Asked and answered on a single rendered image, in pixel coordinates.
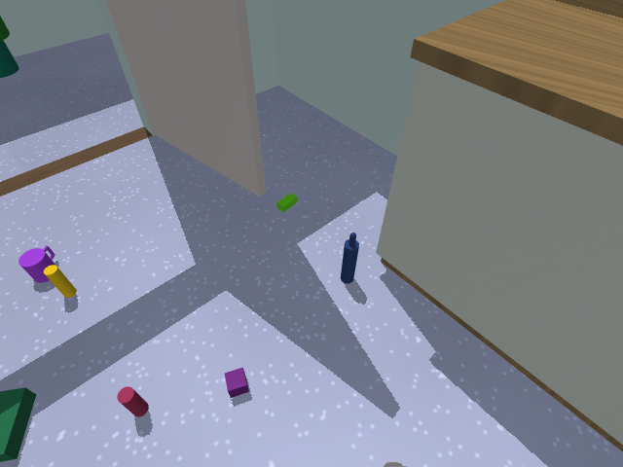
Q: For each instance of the potted plant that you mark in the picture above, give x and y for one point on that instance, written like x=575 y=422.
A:
x=8 y=65

